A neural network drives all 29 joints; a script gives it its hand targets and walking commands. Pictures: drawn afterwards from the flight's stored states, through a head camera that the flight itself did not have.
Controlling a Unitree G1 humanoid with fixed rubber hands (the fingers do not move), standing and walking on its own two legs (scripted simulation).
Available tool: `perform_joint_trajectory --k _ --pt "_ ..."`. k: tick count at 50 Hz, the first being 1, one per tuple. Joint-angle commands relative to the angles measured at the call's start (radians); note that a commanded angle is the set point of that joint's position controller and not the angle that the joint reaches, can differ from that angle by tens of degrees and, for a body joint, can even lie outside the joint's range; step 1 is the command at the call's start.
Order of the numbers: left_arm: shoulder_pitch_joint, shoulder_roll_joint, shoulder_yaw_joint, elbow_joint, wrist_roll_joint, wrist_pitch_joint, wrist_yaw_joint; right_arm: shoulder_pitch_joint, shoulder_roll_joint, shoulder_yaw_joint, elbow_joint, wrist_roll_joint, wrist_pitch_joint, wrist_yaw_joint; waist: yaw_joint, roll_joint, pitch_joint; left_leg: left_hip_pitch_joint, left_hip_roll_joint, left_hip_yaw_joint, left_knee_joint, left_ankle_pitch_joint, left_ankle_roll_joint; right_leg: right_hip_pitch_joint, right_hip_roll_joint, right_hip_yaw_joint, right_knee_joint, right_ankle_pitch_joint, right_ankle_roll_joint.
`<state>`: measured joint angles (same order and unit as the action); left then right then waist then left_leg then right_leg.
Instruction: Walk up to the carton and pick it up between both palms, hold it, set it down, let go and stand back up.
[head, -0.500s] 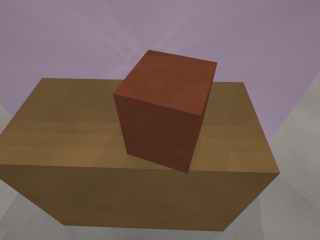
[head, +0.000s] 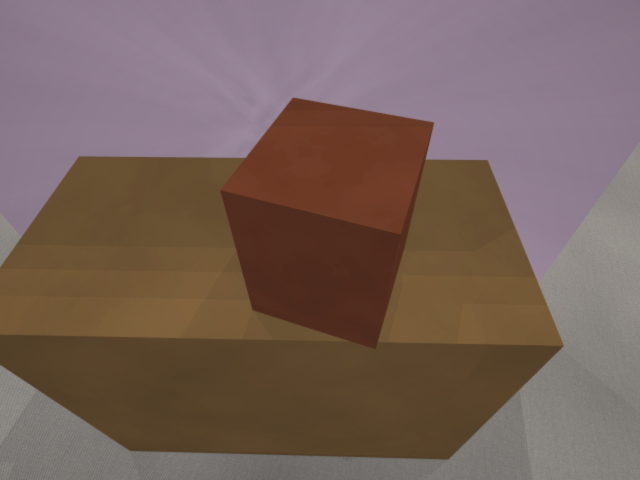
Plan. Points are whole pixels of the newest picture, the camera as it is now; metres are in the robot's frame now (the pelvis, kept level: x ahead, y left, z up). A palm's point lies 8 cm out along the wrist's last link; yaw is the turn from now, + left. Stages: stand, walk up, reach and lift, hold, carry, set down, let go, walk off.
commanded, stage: stand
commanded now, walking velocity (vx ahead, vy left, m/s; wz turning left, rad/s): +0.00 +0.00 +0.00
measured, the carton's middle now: (334, 225) +0.44 +0.00 +0.07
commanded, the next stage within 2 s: none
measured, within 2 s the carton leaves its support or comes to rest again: neither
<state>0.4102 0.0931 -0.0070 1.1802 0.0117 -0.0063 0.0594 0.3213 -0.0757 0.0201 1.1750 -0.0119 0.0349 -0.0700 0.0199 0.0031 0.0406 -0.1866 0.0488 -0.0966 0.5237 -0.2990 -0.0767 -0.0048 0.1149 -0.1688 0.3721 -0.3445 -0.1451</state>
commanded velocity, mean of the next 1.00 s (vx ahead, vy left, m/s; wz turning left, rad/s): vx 0.00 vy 0.00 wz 0.00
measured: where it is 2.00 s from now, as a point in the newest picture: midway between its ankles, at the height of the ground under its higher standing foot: outside the picture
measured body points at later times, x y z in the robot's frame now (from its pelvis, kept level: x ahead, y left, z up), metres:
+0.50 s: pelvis +0.01 +0.01 +0.00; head +0.03 +0.01 +0.45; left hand -0.07 +0.21 -0.16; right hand -0.03 -0.18 -0.17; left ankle -0.01 +0.17 -0.73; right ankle -0.07 -0.01 -0.73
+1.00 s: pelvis +0.02 +0.01 +0.00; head +0.03 +0.01 +0.45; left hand -0.05 +0.22 -0.16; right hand -0.02 -0.18 -0.17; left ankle +0.00 +0.17 -0.73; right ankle -0.07 -0.01 -0.73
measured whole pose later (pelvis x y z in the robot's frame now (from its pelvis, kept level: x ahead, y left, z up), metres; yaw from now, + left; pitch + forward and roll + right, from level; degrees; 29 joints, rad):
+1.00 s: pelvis +0.02 +0.01 +0.00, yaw +0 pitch -2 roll +1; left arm 0.38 0.11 -0.01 1.17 0.01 -0.02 0.06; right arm 0.31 -0.08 0.01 1.17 0.00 0.03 -0.07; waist 0.01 0.00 0.06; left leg -0.16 0.02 -0.08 0.51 -0.32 -0.06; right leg 0.02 0.08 -0.16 0.37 -0.37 -0.12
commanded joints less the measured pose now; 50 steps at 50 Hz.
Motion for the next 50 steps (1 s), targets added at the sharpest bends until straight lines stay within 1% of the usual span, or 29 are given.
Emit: perform_joint_trajectory --k 1,2,3,7,10,11,12,13,14,15,17,20,21,22,24,27,29,31,33,35,37,38,39,42,43,44,46,48,50 --pt "0.162 0.073 0.013 0.028 -0.008 -0.006 0.0 0.059 -0.036 -0.005 -0.018 0.006 -0.014 0.004 0.012 -0.042 0.084 -0.032 0.029 0.044 -0.039 0.222 0.066 -0.035 -0.245 0.155 -0.079 0.66 0.084" --pt "0.12 0.083 0.009 0.013 -0.003 -0.008 0.007 0.08 -0.04 -0.002 -0.012 0.008 -0.012 0.001 -0.012 -0.001 0.116 -0.061 0.03 0.034 -0.048 0.21 0.059 -0.055 -0.268 0.176 -0.078 0.736 0.092" --pt "0.171 0.088 0.01 0.017 -0.008 -0.007 -0.001 0.102 -0.097 -0.011 -0.002 0.009 -0.011 -0.006 0.014 0.035 0.107 -0.092 0.027 0.026 -0.027 0.202 0.052 -0.019 -0.281 0.178 -0.077 0.747 0.099" --pt "0.099 0.109 0.016 -0.006 0.002 -0.011 0.003 0.1 -0.045 -0.007 -0.006 0.018 -0.007 0.002 -0.012 -0.025 0.099 -0.07 0.021 0.047 -0.018 0.175 0.058 -0.021 -0.287 0.183 -0.075 0.864 0.117" --pt "0.164 0.085 0.011 0.021 0.01 -0.011 0.0 0.136 -0.077 -0.012 0.004 0.013 -0.003 -0.002 -0.001 0.045 0.114 -0.063 0.028 0.03 -0.047 0.181 0.063 -0.022 -0.283 0.166 -0.075 0.772 0.107" --pt "0.154 0.08 0.009 0.033 0.001 -0.001 0.008 0.072 -0.081 -0.015 -0.029 0.004 -0.011 -0.002 0.006 -0.028 0.103 -0.071 0.039 0.029 -0.036 0.196 0.067 -0.014 -0.271 0.163 -0.09 0.757 0.111" --pt "0.117 0.05 -0.003 0.018 0.011 -0.006 0.004 0.086 -0.073 -0.014 -0.029 0.005 -0.01 -0.002 -0.024 -0.01 0.099 -0.067 0.032 0.027 -0.045 0.22 0.074 -0.02 -0.269 0.152 -0.069 0.698 0.087" --pt "0.103 0.084 0.014 0.007 0.006 -0.003 0.007 0.07 -0.052 -0.005 -0.034 -0.005 -0.017 -0.004 -0.005 -0.029 0.074 -0.037 0.037 0.035 -0.036 0.252 0.082 -0.029 -0.243 0.147 -0.074 0.651 0.079" --pt "0.138 0.13 0.02 0.011 -0.007 -0.002 0.005 0.108 -0.039 0.0 -0.007 0.0 -0.015 -0.003 -0.001 0.011 0.104 -0.068 0.03 0.042 -0.028 0.233 0.077 -0.016 -0.255 0.157 -0.085 0.699 0.094" --pt "0.128 0.078 0.01 0.014 -0.011 -0.002 0.001 0.108 -0.024 0.003 -0.012 0.002 -0.019 -0.001 -0.013 0.019 0.091 -0.035 0.032 0.045 -0.042 0.225 0.084 -0.029 -0.251 0.142 -0.071 0.684 0.061" --pt "0.158 0.05 0.004 0.017 -0.005 -0.003 0.005 0.126 -0.034 0.0 -0.006 0.01 -0.015 -0.003 -0.001 0.015 0.143 -0.074 0.028 0.029 -0.028 0.22 0.064 -0.045 -0.291 0.158 -0.06 0.804 0.101" --pt "0.165 0.104 0.007 0.028 0.0 -0.006 0.004 0.155 -0.033 0.005 0.003 0.014 -0.012 -0.003 -0.005 -0.053 0.109 -0.103 0.019 0.044 -0.025 0.2 0.066 0.025 -0.273 0.143 -0.052 0.818 0.103" --pt "0.133 0.101 0.01 0.007 0.008 -0.01 0.007 0.119 -0.07 -0.008 -0.006 0.006 -0.006 0.002 -0.009 0.002 0.122 -0.09 0.025 0.04 -0.035 0.207 0.075 -0.032 -0.276 0.152 -0.037 0.781 0.084" --pt "0.135 0.099 0.014 0.016 0.005 0.0 0.004 0.07 -0.128 -0.025 -0.029 0.004 -0.014 0.005 0.004 -0.054 0.128 -0.075 0.028 0.038 -0.022 0.225 0.079 -0.057 -0.279 0.135 -0.064 0.797 0.118" --pt "0.158 0.118 0.02 0.009 0.002 -0.009 -0.006 0.141 -0.042 -0.006 0.004 0.004 -0.012 0.005 0.011 -0.002 0.093 -0.068 0.027 0.031 -0.045 0.221 0.072 -0.007 -0.279 0.156 -0.063 0.691 0.107" --pt "0.088 0.073 0.009 -0.007 0.004 -0.001 0.005 0.074 -0.124 -0.025 -0.03 0.002 -0.026 -0.001 0.002 0.052 0.066 -0.053 0.046 0.036 -0.047 0.313 0.091 -0.023 -0.233 0.13 -0.058 0.557 0.056" --pt "0.099 0.057 0.005 0.002 -0.004 -0.001 0.006 0.134 -0.012 0.007 -0.013 -0.002 -0.022 0.004 -0.01 0.018 0.045 -0.058 0.043 0.039 -0.04 0.349 0.083 0.021 -0.259 0.129 -0.032 0.689 0.073" --pt "0.117 0.128 0.023 0.003 -0.002 -0.009 -0.001 0.107 -0.024 -0.002 -0.018 0.009 -0.02 0.004 0.006 0.043 0.056 -0.03 0.027 0.032 -0.049 0.279 0.085 -0.018 -0.238 0.134 -0.047 0.602 0.07" --pt "0.127 0.083 0.008 0.014 0.002 -0.008 -0.004 0.117 -0.085 -0.013 -0.017 0.01 -0.023 0.0 -0.008 -0.01 0.094 -0.051 0.014 0.029 -0.036 0.25 0.085 -0.031 -0.272 0.147 -0.041 0.781 0.092" --pt "0.112 0.072 0.007 0.001 -0.005 -0.006 0.004 0.092 -0.067 -0.008 -0.024 0.005 -0.022 -0.002 -0.004 -0.06 0.127 -0.068 0.03 0.019 -0.033 0.261 0.091 -0.044 -0.252 0.136 -0.049 0.747 0.087" --pt "0.131 0.122 0.018 0.014 0.002 -0.006 0.011 0.124 -0.054 -0.006 -0.008 0.01 -0.026 0.0 -0.008 0.032 0.097 -0.064 0.022 0.038 -0.046 0.237 0.08 -0.005 -0.27 0.157 -0.055 0.716 0.091" --pt "0.158 0.128 0.023 0.006 -0.008 -0.007 0.011 0.101 -0.052 -0.01 -0.008 0.007 -0.025 0.002 0.019 0.01 0.08 -0.073 0.026 0.032 -0.037 0.221 0.077 0.018 -0.28 0.162 -0.055 0.762 0.093" --pt "0.091 0.109 0.011 0.004 0.006 -0.011 0.007 0.084 -0.091 -0.022 -0.024 0.002 -0.02 0.006 -0.008 0.018 0.084 -0.088 0.014 0.05 -0.037 0.215 0.08 0.034 -0.297 0.168 -0.041 0.798 0.071" --pt "0.072 0.126 0.023 -0.014 0.001 -0.007 0.0 0.093 -0.027 -0.006 -0.007 0.011 -0.018 0.0 -0.009 0.001 0.114 -0.026 0.029 0.031 -0.055 0.31 0.084 -0.052 -0.249 0.126 -0.05 0.619 0.056" --pt "0.089 0.103 0.018 -0.003 -0.006 -0.007 -0.002 0.103 -0.021 0.009 -0.004 0.01 -0.018 -0.003 -0.014 -0.006 0.138 -0.026 0.033 0.021 -0.062 0.301 0.08 -0.065 -0.248 0.133 -0.071 0.657 0.076" --pt "0.132 0.051 0.013 0.007 -0.004 -0.007 0.001 0.088 -0.023 0.005 -0.008 0.005 -0.017 -0.001 0.024 -0.01 0.115 -0.071 0.027 0.015 -0.05 0.292 0.075 -0.001 -0.271 0.148 -0.068 0.711 0.105" --pt "0.152 0.101 0.01 0.022 0.003 -0.007 0.002 0.078 -0.118 -0.019 -0.017 0.0 -0.014 -0.001 0.008 -0.003 0.089 -0.038 0.029 0.026 -0.056 0.295 0.082 -0.003 -0.257 0.153 -0.065 0.706 0.103" --pt "0.136 0.137 0.009 0.015 0.004 -0.006 0.009 0.125 -0.085 -0.019 0.008 0.011 -0.007 -0.001 -0.012 0.015 0.09 -0.08 -0.002 0.055 -0.027 0.197 0.06 0.051 -0.3 0.15 -0.048 0.87 0.111" --pt "0.104 0.079 -0.002 -0.004 -0.005 -0.017 -0.003 0.114 -0.036 -0.005 -0.001 0.007 -0.014 0.0 -0.023 -0.045 0.088 -0.036 0.011 0.04 -0.027 0.199 0.074 0.001 -0.293 0.151 -0.049 0.889 0.09"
